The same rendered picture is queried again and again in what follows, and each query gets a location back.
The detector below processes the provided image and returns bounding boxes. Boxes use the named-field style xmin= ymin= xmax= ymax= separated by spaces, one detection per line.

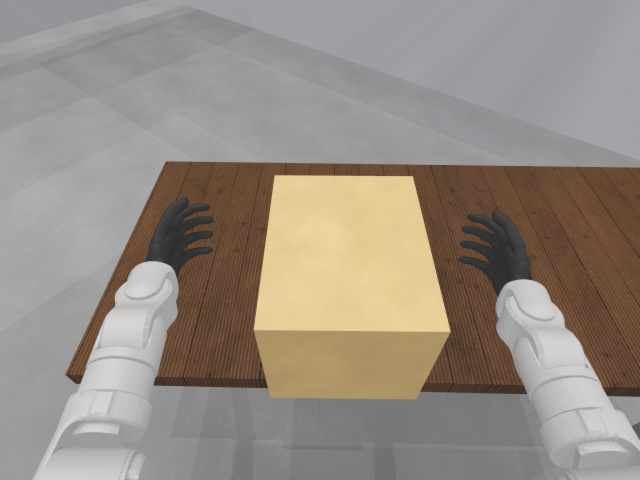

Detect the right robot forearm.
xmin=495 ymin=279 xmax=640 ymax=470

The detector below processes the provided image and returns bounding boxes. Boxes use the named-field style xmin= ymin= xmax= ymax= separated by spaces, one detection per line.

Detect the carton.
xmin=254 ymin=175 xmax=451 ymax=399

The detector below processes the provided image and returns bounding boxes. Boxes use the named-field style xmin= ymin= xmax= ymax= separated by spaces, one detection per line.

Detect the left robot upper arm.
xmin=39 ymin=447 xmax=148 ymax=480

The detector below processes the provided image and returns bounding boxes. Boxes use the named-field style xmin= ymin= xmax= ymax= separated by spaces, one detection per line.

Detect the table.
xmin=65 ymin=161 xmax=640 ymax=440

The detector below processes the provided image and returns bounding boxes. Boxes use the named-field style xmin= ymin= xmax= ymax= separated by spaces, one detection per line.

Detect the robot right hand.
xmin=458 ymin=210 xmax=533 ymax=296

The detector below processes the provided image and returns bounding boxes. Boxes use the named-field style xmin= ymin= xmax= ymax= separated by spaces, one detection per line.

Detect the robot left hand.
xmin=145 ymin=197 xmax=214 ymax=278

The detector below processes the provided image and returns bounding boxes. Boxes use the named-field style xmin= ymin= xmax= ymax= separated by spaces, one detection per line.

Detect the left robot forearm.
xmin=32 ymin=261 xmax=179 ymax=480

